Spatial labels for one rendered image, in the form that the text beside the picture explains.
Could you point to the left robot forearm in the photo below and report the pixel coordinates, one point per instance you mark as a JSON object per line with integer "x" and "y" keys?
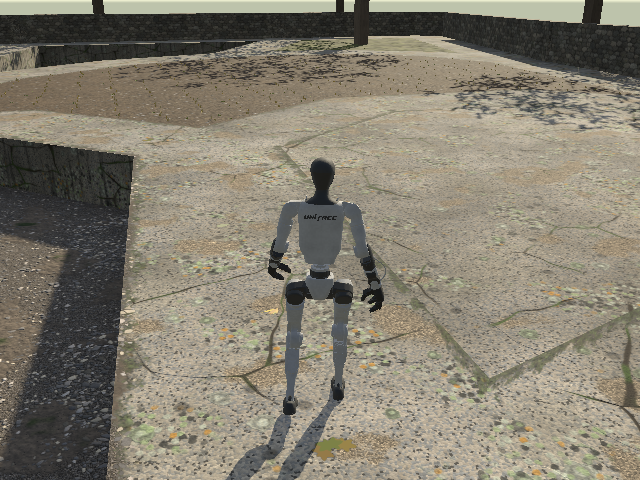
{"x": 275, "y": 257}

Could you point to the left robot shin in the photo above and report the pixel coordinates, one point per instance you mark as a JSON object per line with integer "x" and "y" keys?
{"x": 291, "y": 367}

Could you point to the robot left hand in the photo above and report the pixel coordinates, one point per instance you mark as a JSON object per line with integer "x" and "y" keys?
{"x": 274, "y": 274}

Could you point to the robot right hand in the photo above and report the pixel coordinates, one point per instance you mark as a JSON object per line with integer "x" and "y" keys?
{"x": 378, "y": 297}

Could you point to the robot right upper arm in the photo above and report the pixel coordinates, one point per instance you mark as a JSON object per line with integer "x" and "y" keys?
{"x": 353, "y": 212}

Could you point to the robot left upper arm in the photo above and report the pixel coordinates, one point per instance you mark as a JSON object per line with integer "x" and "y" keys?
{"x": 289, "y": 210}

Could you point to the robot torso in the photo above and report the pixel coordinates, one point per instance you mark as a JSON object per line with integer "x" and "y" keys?
{"x": 320, "y": 238}

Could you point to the right robot forearm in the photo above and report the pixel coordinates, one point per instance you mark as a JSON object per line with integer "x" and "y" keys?
{"x": 370, "y": 270}

